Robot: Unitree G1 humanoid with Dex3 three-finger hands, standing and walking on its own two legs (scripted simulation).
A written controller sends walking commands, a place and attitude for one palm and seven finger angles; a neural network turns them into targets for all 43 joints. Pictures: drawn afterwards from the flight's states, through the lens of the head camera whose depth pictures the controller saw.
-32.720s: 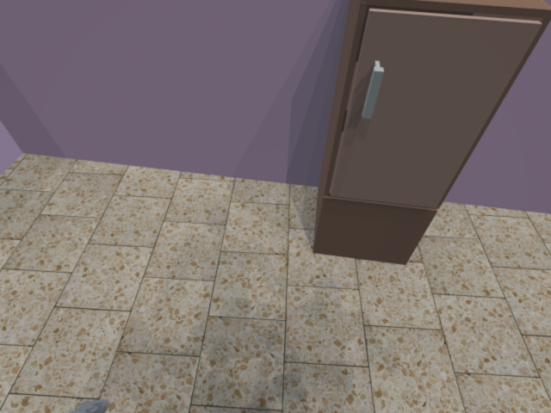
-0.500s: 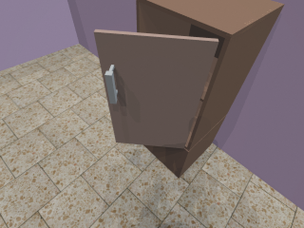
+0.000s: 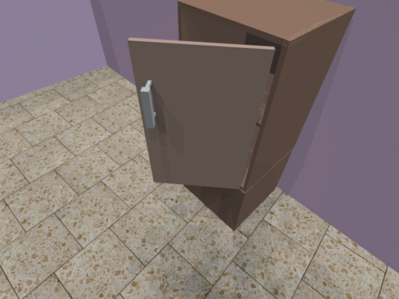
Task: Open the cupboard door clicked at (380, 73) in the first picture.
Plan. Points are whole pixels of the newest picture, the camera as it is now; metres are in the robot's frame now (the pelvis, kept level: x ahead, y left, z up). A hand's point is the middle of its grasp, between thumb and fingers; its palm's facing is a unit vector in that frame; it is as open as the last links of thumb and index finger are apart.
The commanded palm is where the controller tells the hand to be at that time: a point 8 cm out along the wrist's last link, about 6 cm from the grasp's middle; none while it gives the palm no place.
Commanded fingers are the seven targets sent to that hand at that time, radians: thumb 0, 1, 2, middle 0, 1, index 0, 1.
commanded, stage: come to a stop and stand still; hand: left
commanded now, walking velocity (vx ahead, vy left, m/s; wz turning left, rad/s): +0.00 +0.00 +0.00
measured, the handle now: (149, 104) +0.61 +0.17 +0.06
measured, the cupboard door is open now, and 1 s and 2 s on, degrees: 41 41 41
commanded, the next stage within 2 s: look again from close up in 0.42 s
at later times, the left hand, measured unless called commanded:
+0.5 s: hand out of the picture -0.01 +0.25 -0.15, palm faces -0.01 -0.95 -0.30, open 7.4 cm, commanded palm none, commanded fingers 0.00 0.90 0.90 -0.20 -0.30 -0.20 -0.30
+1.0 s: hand out of the picture +0.03 +0.22 -0.16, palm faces -0.02 -0.97 -0.22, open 7.4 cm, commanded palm none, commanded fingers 0.00 0.90 0.90 -0.20 -0.30 -0.20 -0.30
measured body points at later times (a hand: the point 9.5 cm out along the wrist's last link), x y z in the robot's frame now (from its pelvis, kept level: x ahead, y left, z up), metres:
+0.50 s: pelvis -0.03 +0.02 +0.01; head -0.04 +0.02 +0.46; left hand -0.01 +0.30 -0.13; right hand +0.01 -0.26 -0.13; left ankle +0.01 +0.11 -0.73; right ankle +0.02 -0.11 -0.73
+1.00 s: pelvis -0.01 +0.03 +0.01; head -0.01 +0.04 +0.46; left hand +0.03 +0.28 -0.14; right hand +0.04 -0.23 -0.13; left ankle +0.01 +0.11 -0.73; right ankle +0.02 -0.11 -0.73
